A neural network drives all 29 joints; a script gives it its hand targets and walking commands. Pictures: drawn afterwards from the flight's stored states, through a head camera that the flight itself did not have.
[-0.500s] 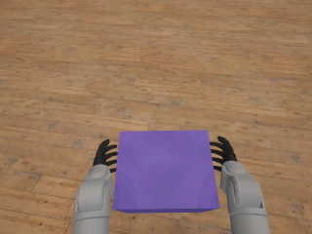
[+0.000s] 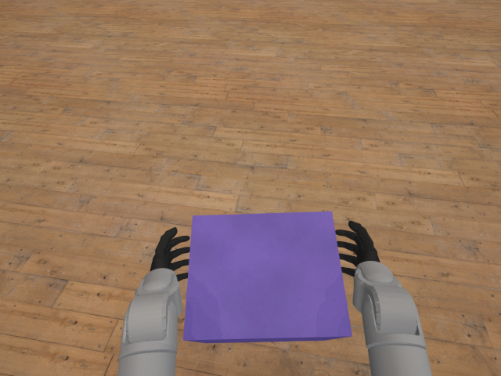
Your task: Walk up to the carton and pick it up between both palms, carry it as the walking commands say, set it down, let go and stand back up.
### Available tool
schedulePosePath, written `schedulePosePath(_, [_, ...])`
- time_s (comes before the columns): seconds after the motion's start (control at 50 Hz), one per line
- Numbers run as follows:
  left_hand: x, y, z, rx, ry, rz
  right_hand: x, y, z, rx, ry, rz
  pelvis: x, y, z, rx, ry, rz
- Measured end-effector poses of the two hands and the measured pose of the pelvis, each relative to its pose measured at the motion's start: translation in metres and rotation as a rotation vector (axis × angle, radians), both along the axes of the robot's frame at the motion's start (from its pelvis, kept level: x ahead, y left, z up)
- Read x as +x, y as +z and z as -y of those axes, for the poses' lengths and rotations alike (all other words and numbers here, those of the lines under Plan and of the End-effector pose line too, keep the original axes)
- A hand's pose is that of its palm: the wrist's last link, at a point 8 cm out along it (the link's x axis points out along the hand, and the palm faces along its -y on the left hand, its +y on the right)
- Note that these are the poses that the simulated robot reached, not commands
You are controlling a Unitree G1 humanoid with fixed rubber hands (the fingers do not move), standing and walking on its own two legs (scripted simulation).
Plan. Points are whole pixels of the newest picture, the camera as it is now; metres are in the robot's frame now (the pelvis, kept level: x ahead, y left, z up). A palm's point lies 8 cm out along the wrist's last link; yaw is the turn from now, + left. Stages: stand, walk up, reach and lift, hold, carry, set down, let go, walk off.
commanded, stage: carry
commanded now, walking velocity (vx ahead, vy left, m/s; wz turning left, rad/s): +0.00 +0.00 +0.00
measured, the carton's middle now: (263, 283) +0.30 +0.00 -0.06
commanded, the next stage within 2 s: hold in 0.68 s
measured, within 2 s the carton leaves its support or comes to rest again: neither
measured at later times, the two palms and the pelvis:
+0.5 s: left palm (168, 278) +0.26 +0.15 +0.04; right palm (371, 271) +0.26 -0.17 +0.04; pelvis -0.01 -0.01 +0.00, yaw +0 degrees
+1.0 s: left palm (169, 280) +0.26 +0.14 +0.05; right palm (380, 287) +0.23 -0.17 +0.04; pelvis -0.03 +0.00 +0.01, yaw -4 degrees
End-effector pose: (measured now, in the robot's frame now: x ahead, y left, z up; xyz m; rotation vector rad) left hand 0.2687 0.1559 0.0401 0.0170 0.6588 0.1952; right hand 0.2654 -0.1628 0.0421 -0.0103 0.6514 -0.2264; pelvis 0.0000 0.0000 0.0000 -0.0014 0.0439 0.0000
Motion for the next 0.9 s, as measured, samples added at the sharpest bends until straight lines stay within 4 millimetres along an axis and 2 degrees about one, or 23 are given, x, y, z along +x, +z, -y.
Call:
schedulePosePath(0.68, [-0.006,-0.002,0.009,-0.002,0.000,-0.002,-0.006,-0.002,0.009,0.009,-0.002,0.008,-0.007,0.001,0.009,0.005,-0.002,-0.003])
schedulePosePath(0.8, [-0.017,-0.006,0.012,0.033,-0.038,-0.023,-0.025,-0.011,0.012,0.006,-0.019,-0.014,-0.010,0.007,0.006,-0.017,-0.036,0.096])
schedulePosePath(0.9, [-0.015,-0.001,0.016,0.023,-0.070,-0.006,-0.035,-0.006,0.015,-0.004,-0.043,0.000,-0.018,0.007,0.003,-0.022,-0.076,0.131])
